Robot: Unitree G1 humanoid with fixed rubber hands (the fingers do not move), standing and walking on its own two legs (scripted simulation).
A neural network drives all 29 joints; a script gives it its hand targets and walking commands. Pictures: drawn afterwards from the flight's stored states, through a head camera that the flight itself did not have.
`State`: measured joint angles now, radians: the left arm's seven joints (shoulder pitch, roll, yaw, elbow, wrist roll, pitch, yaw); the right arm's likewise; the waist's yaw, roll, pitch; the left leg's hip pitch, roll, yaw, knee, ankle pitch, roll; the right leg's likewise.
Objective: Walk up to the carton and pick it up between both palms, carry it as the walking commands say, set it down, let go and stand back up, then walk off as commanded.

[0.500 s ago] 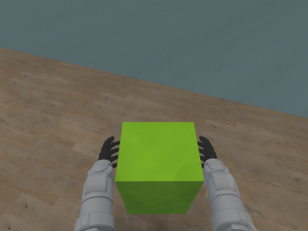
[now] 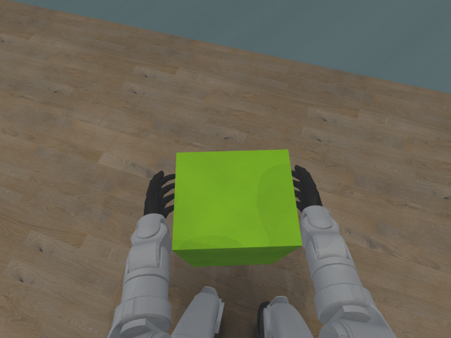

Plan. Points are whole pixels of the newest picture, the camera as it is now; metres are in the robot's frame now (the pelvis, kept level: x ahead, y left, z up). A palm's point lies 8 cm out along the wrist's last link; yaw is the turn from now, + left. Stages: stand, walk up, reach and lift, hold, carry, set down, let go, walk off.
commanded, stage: set down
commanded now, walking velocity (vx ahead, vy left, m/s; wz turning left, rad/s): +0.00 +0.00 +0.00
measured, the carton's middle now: (232, 218) +0.35 +0.06 -0.13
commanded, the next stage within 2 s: none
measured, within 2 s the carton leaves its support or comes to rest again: neither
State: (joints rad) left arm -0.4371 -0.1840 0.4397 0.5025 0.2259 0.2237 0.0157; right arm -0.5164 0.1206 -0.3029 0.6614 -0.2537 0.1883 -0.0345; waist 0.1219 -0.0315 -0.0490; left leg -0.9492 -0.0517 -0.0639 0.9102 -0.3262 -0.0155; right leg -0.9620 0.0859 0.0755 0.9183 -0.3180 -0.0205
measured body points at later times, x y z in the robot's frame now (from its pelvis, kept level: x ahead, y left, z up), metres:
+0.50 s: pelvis -0.01 +0.00 -0.08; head +0.17 +0.00 +0.34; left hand +0.35 +0.20 -0.15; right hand +0.41 -0.08 -0.16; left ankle +0.05 +0.12 -0.68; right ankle +0.06 -0.10 -0.68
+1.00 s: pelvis -0.02 -0.01 -0.15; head +0.20 +0.00 +0.24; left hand +0.37 +0.21 -0.24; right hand +0.43 -0.07 -0.25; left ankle +0.05 +0.13 -0.68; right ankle +0.06 -0.10 -0.68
